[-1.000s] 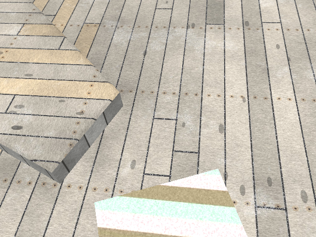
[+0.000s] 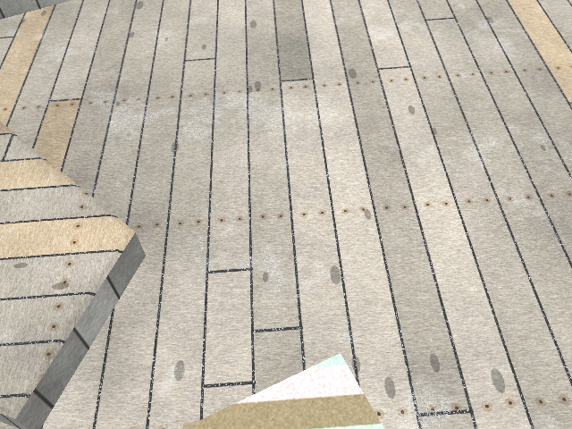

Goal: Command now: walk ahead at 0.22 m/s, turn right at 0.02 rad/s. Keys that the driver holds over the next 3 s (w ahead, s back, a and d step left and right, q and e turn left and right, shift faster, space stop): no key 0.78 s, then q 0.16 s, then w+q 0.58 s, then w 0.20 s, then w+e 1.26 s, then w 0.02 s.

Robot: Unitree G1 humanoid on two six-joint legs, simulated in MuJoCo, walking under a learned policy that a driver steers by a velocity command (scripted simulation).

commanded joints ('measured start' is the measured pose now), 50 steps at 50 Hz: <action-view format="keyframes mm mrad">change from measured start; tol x32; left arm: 1 -10 192 45 -49 -6 -6 9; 50 -85 171 62 23 1 39 79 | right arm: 1 -124 -23 5 -102 3 -10 12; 8 225 -190 -37 -18 -45 4 -16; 50 -70 -32 -14 85 13 102 -55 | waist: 1 -5 -178 26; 8 -87 248 -473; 25 -83 -166 45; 50 -15 -247 -47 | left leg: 1 134 -64 43 -124 122 -5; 6 520 -59 2 -269 367 96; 8 941 362 -529 -265 754 366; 13 314 148 -228 -490 76 218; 23 152 31 -133 -453 -463 77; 44 333 -36 -84 -212 207 95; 50 44 -122 21 78 -395 54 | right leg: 1 -129 -185 62 -11 566 -135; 6 -134 -124 37 343 652 -36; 8 -462 52 92 912 -426 64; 10 -559 -26 93 1008 -357 69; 22 -106 -72 10 280 94 24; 25 -390 -113 92 133 -230 -30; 47 -184 -98 -15 317 284 -24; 50 -98 -347 258 96 -161 -174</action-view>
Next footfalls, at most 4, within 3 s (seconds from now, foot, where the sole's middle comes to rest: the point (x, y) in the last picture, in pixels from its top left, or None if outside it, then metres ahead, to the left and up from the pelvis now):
0.12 left None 0.23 0.13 -0.78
0.46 right None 0.19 -0.11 -0.78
1.22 left None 0.26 0.19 -0.78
1.70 right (277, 351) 0.65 0.14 -0.78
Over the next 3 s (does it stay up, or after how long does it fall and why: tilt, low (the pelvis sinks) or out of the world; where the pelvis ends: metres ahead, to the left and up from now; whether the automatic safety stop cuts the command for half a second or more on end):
stays up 1.09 0.28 0.00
